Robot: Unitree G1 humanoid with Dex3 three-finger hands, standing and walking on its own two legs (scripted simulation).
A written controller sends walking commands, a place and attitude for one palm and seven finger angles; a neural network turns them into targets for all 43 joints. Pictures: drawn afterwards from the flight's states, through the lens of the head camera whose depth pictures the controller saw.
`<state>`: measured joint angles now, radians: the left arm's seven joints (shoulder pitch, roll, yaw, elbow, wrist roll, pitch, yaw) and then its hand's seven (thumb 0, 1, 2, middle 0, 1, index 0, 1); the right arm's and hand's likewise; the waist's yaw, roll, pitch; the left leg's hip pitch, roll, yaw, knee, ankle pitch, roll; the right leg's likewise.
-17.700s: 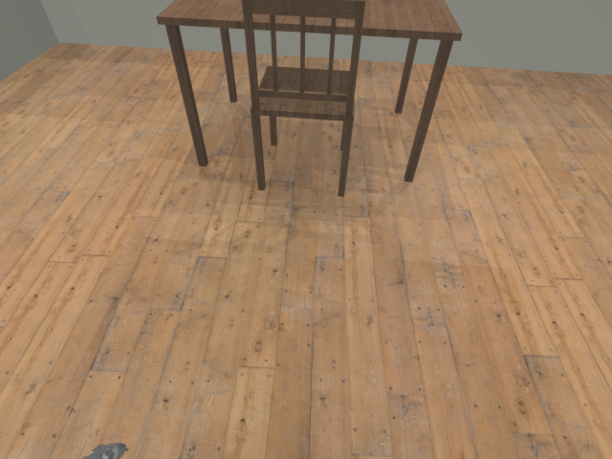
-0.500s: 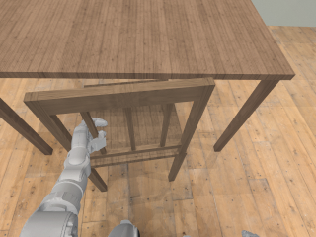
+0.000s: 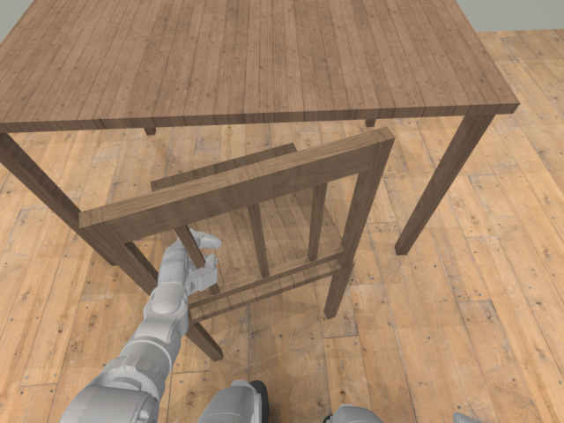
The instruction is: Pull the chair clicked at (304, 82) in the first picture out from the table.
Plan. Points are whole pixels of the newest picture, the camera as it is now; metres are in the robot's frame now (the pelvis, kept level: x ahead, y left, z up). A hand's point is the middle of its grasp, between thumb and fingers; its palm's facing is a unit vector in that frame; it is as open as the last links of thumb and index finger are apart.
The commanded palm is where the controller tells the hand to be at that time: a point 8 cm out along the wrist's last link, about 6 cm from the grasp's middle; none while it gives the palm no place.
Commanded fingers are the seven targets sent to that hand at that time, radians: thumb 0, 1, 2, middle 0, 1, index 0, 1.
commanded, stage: step backward, pulling the chair out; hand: left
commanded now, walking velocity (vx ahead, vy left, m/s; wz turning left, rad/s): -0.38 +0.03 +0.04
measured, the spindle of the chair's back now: (259, 243) +0.41 +0.05 -0.08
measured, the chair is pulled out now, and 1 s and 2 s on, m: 0.15 0.21 0.39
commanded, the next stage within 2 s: none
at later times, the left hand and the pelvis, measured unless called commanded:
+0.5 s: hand (213, 285) +0.32 +0.12 -0.06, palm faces +0.04 -0.98 -0.21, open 5.0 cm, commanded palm +0.30 +0.17 -0.06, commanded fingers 0.00 0.90 0.90 -0.50 -1.45 -0.50 -1.45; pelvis -0.05 -0.02 -0.01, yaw -2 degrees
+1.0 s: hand (219, 309) +0.28 +0.10 -0.06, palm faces -0.02 -0.98 -0.19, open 5.0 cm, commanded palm +0.26 +0.15 -0.06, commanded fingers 0.00 0.90 0.90 -0.50 -1.45 -0.50 -1.45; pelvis -0.10 -0.02 +0.01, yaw -2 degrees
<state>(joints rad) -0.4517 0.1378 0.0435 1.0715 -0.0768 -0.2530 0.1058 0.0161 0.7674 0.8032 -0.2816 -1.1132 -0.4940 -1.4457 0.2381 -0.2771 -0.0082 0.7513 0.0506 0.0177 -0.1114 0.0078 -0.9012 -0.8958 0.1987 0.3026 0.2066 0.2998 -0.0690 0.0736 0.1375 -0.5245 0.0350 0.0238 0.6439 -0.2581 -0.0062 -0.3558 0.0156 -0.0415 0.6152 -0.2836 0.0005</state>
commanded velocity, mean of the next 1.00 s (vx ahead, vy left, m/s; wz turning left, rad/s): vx -0.38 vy -0.02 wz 0.07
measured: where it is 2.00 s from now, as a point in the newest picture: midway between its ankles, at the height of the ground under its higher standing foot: outside the picture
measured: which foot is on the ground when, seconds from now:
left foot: down 0.00-0.50, up 0.52-0.70, down 0.72-1.00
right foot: down 0.00-0.14, up 0.16-0.40, down 0.42-1.00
